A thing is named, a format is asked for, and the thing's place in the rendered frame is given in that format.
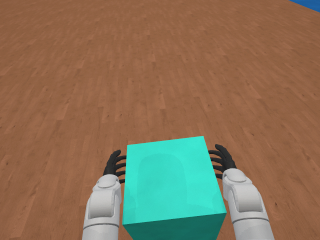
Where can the robot right forearm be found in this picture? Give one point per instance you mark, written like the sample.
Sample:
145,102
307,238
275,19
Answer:
247,210

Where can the robot left forearm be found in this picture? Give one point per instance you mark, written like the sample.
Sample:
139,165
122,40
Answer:
102,214

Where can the left robot hand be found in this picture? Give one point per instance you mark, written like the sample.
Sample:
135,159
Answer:
111,165

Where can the right robot hand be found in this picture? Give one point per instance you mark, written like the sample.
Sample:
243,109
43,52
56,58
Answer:
225,160

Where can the carton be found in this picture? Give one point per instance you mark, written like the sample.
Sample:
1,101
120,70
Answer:
171,191

